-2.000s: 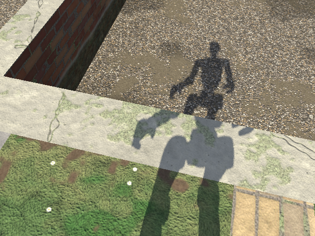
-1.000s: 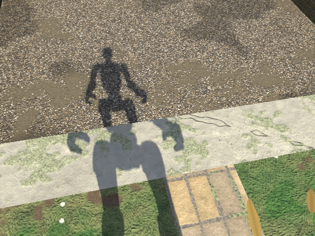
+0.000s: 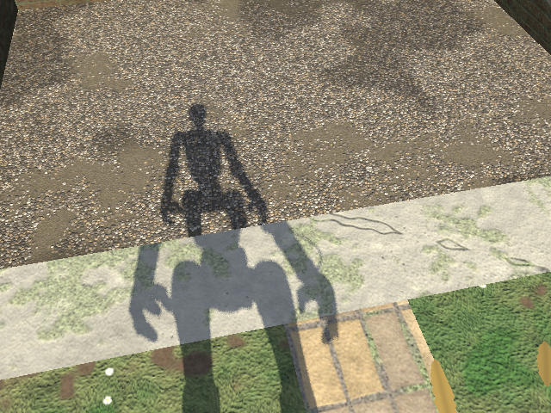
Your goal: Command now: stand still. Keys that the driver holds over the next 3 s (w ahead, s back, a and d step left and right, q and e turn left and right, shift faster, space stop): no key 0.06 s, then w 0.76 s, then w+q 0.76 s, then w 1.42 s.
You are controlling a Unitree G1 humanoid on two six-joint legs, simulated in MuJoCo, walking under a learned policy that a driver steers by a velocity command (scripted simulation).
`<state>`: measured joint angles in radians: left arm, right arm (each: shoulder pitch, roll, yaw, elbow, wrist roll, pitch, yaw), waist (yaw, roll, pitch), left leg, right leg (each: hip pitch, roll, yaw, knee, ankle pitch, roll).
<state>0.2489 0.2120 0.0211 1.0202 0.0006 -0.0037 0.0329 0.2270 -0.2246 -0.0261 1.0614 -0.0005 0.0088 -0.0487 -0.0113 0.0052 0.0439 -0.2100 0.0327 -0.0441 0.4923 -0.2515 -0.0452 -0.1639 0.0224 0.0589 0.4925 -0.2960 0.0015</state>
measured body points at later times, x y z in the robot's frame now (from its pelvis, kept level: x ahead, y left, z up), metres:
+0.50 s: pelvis +0.10 +0.04 +0.01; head +0.11 +0.05 +0.46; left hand +0.21 +0.30 -0.13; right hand +0.01 -0.20 -0.13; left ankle +0.01 +0.13 -0.74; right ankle +0.13 -0.11 -0.66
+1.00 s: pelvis +0.38 -0.02 +0.01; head +0.39 -0.03 +0.46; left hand +0.38 +0.24 -0.13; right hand +0.49 -0.28 -0.12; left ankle +0.46 +0.15 -0.65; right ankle +0.37 -0.10 -0.74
